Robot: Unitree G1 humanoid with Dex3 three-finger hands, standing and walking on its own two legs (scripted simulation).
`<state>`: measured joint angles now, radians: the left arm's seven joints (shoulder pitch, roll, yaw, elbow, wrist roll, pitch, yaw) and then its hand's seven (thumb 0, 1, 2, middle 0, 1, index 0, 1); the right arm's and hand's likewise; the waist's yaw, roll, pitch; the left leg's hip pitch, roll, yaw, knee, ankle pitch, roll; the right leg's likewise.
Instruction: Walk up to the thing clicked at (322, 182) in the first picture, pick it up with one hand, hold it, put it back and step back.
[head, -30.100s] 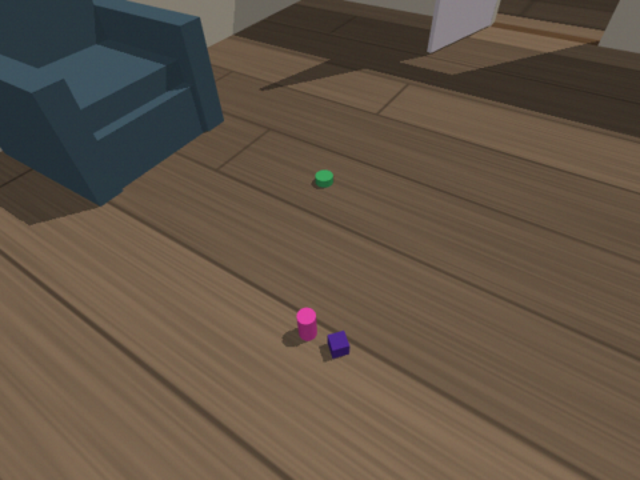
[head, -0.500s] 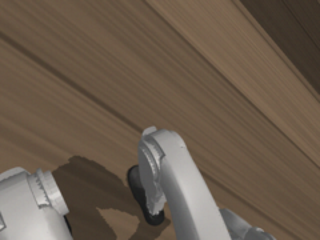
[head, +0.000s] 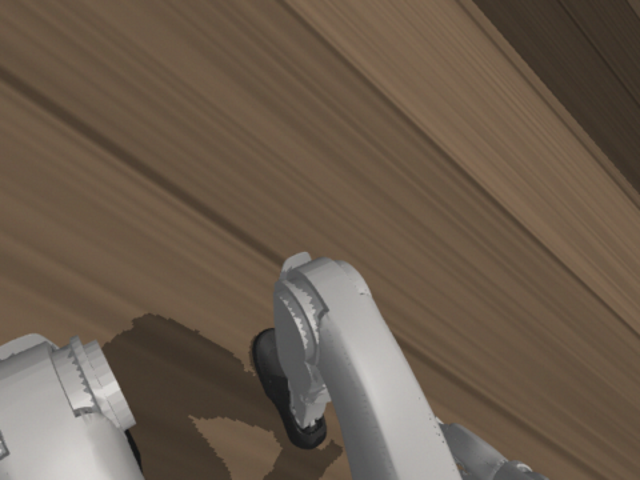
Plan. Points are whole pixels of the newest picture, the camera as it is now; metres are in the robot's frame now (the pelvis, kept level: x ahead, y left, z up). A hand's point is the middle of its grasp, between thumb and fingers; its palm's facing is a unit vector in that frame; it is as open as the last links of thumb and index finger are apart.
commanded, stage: close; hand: left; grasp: from above
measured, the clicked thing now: out of the picture +0.44 +0.33 -0.29
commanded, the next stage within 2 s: settle in 0.38 s
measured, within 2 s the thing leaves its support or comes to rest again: leaves its support in 0.78 s
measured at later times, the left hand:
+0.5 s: hand out of the picture +0.42 +0.34 -0.25, palm faces -0.41 -0.16 -0.90, open 11.1 cm
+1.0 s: hand out of the picture +0.43 +0.34 -0.20, palm faces -0.33 -0.14 -0.93, open 11.1 cm
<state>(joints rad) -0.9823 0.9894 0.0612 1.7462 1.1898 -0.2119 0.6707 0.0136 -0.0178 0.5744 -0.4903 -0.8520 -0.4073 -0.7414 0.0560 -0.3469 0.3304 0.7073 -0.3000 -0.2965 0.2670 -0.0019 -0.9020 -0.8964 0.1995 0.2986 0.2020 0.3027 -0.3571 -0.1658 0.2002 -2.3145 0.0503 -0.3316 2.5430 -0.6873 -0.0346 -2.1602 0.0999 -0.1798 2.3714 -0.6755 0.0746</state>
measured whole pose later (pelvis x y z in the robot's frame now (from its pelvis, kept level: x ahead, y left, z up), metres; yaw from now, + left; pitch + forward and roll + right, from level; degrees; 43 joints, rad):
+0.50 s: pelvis +0.00 +0.00 +0.00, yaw +0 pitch +24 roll -15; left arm -1.00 0.98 0.06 1.75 1.18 -0.19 0.68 0.04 -0.02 0.44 -0.66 -0.69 -0.53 -0.62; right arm 0.05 -0.34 0.33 0.70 -0.30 -0.31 0.27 0.00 -0.90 -0.90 0.20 0.30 0.20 0.30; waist -0.36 -0.16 0.19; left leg -2.32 0.05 -0.33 2.54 -0.69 -0.04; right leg -2.16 0.10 -0.18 2.37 -0.68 0.07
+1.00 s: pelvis +0.01 +0.00 +0.00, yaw +2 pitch +29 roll -13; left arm -0.87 0.82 0.11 1.45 1.18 -0.13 0.55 0.01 -0.09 0.50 -0.72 -0.66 -0.58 -0.61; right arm 0.12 -0.32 0.20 0.73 -0.23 -0.23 0.27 0.00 -0.91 -0.90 0.20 0.30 0.20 0.30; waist -0.29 -0.06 0.05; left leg -2.36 0.04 -0.28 2.51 -0.68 -0.03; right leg -2.21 0.08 -0.15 2.37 -0.70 0.06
